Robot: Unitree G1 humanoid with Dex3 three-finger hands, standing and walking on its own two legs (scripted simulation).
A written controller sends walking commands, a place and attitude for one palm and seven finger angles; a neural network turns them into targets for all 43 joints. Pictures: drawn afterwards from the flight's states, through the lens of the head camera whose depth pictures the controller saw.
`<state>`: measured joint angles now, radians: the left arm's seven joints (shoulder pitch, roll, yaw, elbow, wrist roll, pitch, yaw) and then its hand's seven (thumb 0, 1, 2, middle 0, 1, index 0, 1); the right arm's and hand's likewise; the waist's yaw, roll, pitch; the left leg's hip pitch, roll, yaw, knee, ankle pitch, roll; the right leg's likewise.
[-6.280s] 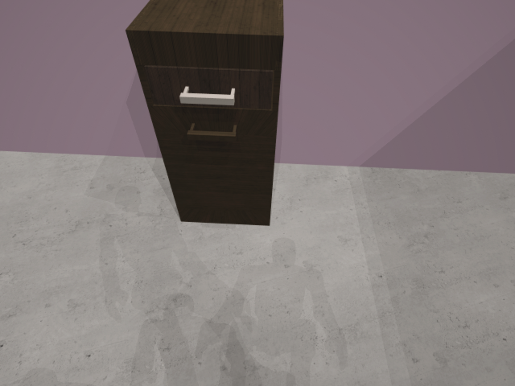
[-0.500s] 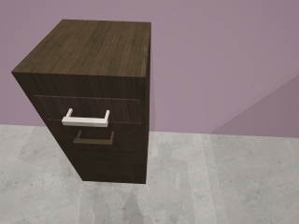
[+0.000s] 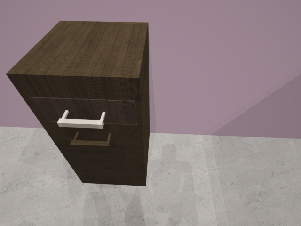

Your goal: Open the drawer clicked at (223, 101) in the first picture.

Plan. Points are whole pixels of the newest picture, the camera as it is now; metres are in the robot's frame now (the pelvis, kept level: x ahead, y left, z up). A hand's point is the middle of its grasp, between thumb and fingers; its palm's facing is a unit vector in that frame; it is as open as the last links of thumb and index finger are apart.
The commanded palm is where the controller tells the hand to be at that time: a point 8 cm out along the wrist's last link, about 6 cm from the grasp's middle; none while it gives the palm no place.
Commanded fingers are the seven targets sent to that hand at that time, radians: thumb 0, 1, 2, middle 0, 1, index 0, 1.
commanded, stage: look again from close up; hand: left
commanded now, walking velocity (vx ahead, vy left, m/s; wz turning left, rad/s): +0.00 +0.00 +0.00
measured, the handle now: (82, 118) +0.48 +0.29 -0.04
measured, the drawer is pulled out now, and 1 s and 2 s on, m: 0.00 0.00 0.00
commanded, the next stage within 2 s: raise the hand with hooked fingers in 0.46 s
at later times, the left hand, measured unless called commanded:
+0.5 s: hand out of the picture -0.03 +0.21 -0.18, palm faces +0.01 -0.99 -0.17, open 7.3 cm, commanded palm none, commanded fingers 0.00 0.90 0.90 -0.20 -0.30 -0.20 -0.30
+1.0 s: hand out of the picture +0.14 +0.22 -0.08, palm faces -0.05 -0.36 -0.93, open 8.7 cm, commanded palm +0.11 +0.26 -0.01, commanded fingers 0.00 0.36 0.67 -0.24 -0.64 -0.24 -0.64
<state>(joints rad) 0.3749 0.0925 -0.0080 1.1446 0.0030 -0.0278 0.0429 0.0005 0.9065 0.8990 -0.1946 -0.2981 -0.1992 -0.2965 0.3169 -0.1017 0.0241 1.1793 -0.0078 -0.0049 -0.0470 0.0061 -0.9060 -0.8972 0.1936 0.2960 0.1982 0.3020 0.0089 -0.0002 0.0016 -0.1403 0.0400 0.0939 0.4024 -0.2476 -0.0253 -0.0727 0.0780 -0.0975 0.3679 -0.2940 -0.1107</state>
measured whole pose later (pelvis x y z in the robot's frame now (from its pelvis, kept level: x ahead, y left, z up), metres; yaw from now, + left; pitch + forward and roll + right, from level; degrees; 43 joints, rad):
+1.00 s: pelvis -0.07 +0.07 -0.04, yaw -3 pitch +6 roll +0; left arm 0.37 0.19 -0.23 0.10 1.04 0.03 0.43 0.00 0.59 0.76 -0.22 -0.50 -0.23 -0.50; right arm 0.09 -0.25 -0.02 0.47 -0.02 0.09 0.05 0.02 -0.91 -0.90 0.19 0.30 0.20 0.30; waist 0.06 -0.03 -0.12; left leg -0.55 -0.06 0.15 0.78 -0.34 0.11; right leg -0.56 0.06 0.03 0.83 -0.38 -0.05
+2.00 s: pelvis -0.02 +0.03 -0.01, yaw +0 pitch +3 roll +1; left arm -0.05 0.45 -0.10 0.07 0.93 0.12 0.14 0.00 -0.47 0.31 -0.31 -1.18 -0.32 -1.18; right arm 0.08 -0.24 0.02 0.57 0.03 0.17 -0.01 0.01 -0.90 -0.90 0.19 0.30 0.20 0.30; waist 0.07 0.06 -0.05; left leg -0.29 -0.05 0.06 0.51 -0.27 0.06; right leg -0.26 0.08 -0.02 0.52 -0.31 -0.09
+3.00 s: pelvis -0.02 +0.05 -0.01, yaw +1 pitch +5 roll -1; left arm -0.26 0.46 -0.11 0.31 0.94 0.04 0.10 0.00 -0.49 0.30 -0.31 -1.20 -0.32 -1.20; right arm 0.15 -0.24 0.00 0.60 0.04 0.18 0.00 0.01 -0.90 -0.90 0.20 0.30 0.20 0.30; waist 0.05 0.05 -0.05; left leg -0.36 -0.07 0.05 0.52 -0.26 0.09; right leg -0.32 0.06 -0.03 0.52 -0.30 -0.06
